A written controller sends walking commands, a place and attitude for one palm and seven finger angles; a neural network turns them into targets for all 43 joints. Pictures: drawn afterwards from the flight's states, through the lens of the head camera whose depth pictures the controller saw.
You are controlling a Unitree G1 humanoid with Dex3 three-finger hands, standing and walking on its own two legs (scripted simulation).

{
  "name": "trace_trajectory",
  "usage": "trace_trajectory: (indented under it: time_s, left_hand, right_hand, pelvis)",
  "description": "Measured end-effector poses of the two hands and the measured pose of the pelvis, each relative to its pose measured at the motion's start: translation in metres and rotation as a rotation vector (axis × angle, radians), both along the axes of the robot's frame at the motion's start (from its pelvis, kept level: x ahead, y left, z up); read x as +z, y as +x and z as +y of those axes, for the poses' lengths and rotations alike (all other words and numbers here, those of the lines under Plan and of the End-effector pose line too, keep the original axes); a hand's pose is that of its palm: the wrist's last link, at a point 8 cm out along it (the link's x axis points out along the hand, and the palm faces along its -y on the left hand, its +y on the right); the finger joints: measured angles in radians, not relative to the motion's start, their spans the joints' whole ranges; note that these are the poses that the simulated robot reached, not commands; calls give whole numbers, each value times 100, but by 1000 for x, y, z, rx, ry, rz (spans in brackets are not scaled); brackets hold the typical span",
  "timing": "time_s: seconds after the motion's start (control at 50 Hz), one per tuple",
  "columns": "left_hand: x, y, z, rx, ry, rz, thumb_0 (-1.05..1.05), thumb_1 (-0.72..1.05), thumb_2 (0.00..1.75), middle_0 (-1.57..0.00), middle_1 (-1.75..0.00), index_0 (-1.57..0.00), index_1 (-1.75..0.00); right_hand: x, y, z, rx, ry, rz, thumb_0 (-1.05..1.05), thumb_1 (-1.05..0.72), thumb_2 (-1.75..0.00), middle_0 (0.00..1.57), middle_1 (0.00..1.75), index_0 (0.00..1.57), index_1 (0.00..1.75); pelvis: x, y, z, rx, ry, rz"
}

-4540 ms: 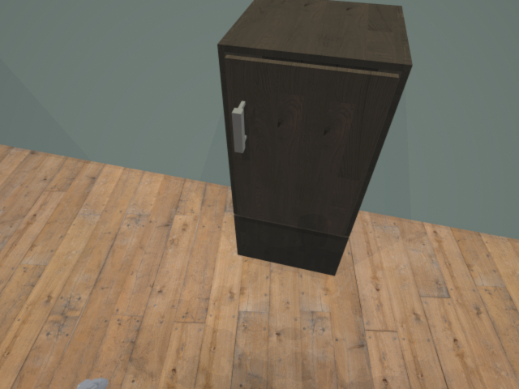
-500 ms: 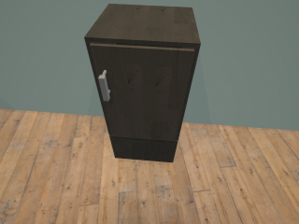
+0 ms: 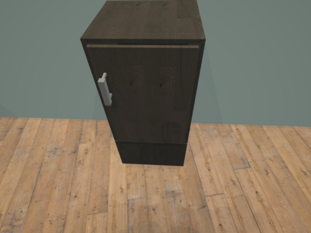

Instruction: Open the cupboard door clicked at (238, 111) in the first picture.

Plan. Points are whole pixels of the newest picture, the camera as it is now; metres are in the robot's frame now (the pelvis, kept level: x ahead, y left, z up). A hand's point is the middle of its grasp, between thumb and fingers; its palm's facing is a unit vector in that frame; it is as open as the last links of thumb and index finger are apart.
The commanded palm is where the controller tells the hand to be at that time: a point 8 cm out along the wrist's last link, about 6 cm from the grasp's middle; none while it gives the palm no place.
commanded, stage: shuffle to correct the standing spot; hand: left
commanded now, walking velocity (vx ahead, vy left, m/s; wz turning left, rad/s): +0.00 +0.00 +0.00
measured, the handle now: (106, 89) +0.64 +0.24 -0.02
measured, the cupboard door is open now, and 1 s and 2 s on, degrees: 0 0 0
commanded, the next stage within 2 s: come to a stop and stand still in 0.42 s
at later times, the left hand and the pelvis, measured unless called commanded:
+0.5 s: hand out of the picture +0.03 +0.18 -0.18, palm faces +0.05 -0.98 -0.18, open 7.4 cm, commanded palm none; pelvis +0.05 +0.01 -0.01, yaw +0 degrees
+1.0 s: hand out of the picture +0.12 +0.20 -0.17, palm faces +0.08 -0.97 -0.24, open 7.3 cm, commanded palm none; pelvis +0.07 +0.02 -0.01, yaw +2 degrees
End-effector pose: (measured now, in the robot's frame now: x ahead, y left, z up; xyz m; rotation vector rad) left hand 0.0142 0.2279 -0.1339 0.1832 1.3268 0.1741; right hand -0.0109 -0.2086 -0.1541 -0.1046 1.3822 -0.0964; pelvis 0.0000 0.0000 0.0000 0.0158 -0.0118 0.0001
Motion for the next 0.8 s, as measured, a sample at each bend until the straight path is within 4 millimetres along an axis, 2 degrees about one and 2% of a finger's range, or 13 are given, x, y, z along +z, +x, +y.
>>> trace_trajectory:
  time_s: [0.14, 0.28, 0.4, 0.46, 0.54, 0.66, 0.72, 0.8]
  left_hand:
    - [-2, 5, -7, 3, -6, 11, 1, 92, 90, -20, -30, -20, -30]
    - [-9, 2, -13, 30, -30, 28, 1, 91, 90, -20, -30, -20, -30]
    - [-19, -6, -6, 83, -64, 72, 1, 91, 90, -20, -30, -20, -30]
    - [-22, -3, 1, 78, -70, 116, 1, 90, 90, -20, -30, -20, -30]
    - [-16, 26, 8, 46, -51, 117, 1, 90, 90, -20, -30, -20, -30]
    - [-7, 101, 14, 16, 16, -28, 1, 92, 90, -20, -30, -20, -30]
    - [-1, 125, 13, 16, 48, -101, 1, 92, 90, -20, -30, -20, -30]
    - [6, 131, 9, 17, 55, -120, 1, 91, 90, -20, -30, -20, -30]
  right_hand:
    - [2, 10, -11, 2, -18, 8, 1, -91, -90, 20, 30, 20, 30]
    - [-1, 21, -19, 22, -34, 21, 0, -91, -90, 19, 30, 20, 30]
    - [5, 38, -13, 39, -64, 35, 1, -91, -90, 19, 30, 20, 30]
    - [6, 44, -5, 28, -71, 22, 0, -91, -90, 19, 30, 20, 30]
    - [5, 40, 6, 2, -52, 49, 0, -91, -90, 19, 30, 20, 30]
    - [-8, 32, 13, -14, 12, 162, 0, -91, -90, 20, 30, 20, 30]
    - [-15, 46, 6, -22, 15, 173, 1, -91, -90, 20, 30, 20, 30]
    - [-12, 86, -4, -16, -4, 105, 1, -91, -90, 20, 30, 20, 30]
  pelvis:
    - [0, 7, -7, -1, 0, 0]
    - [-5, 18, -8, 7, -14, 2]
    - [-8, 36, 4, 21, -21, 11]
    - [-9, 47, 11, 7, -12, 18]
    - [-7, 61, 14, 6, -12, 21]
    - [-12, 84, 5, 18, 14, 17]
    - [-14, 91, 1, 37, 15, 8]
    - [-7, 91, -1, 43, 27, 2]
